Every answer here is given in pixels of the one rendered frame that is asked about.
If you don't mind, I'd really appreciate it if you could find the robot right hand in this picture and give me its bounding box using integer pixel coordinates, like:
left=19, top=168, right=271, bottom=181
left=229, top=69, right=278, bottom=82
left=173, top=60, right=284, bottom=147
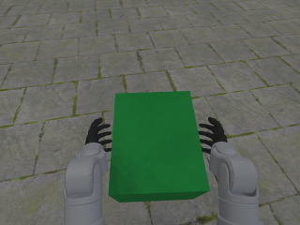
left=198, top=117, right=227, bottom=154

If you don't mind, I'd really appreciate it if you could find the robot left hand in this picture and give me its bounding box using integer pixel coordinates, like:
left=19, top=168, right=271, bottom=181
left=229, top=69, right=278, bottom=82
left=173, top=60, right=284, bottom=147
left=85, top=117, right=112, bottom=152

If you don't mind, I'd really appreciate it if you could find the robot right forearm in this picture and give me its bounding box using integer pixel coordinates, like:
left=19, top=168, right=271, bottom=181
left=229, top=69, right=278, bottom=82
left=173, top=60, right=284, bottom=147
left=208, top=142, right=263, bottom=225

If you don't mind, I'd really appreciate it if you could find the carton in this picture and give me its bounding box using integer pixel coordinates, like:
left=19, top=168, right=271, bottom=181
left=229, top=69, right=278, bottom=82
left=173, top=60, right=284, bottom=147
left=108, top=91, right=210, bottom=203

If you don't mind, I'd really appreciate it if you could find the robot left forearm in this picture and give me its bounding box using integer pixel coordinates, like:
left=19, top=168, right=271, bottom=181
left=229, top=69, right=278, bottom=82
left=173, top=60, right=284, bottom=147
left=61, top=142, right=109, bottom=225

